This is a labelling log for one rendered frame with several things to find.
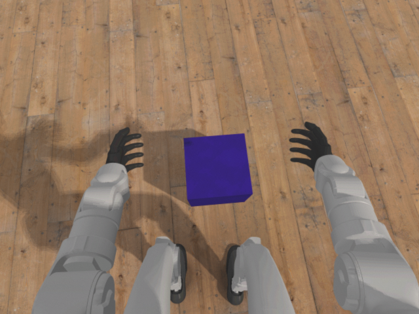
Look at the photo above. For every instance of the robot left foot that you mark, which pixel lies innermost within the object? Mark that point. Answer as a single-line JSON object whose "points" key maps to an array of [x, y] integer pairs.
{"points": [[177, 296]]}

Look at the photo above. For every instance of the left robot forearm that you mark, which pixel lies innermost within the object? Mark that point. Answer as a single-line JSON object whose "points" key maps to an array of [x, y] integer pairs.
{"points": [[91, 242]]}

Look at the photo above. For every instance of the right robot hand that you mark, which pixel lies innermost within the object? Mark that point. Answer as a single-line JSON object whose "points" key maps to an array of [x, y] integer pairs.
{"points": [[317, 143]]}

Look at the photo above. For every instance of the carton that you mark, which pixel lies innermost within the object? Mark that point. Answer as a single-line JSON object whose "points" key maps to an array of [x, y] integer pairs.
{"points": [[217, 169]]}

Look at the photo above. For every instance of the robot right shin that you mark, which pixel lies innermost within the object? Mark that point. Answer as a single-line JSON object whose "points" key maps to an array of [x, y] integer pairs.
{"points": [[237, 284]]}

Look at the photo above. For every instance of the left robot hand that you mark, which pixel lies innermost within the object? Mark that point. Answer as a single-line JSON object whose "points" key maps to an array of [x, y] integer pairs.
{"points": [[118, 149]]}

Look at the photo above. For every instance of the left robot upper arm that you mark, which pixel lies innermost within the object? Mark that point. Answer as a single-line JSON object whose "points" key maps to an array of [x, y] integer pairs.
{"points": [[77, 292]]}

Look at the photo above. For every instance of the right robot upper arm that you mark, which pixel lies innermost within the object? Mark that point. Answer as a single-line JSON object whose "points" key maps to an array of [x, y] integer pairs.
{"points": [[374, 283]]}

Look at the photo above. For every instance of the right robot forearm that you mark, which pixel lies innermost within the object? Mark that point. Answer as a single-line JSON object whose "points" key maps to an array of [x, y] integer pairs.
{"points": [[349, 209]]}

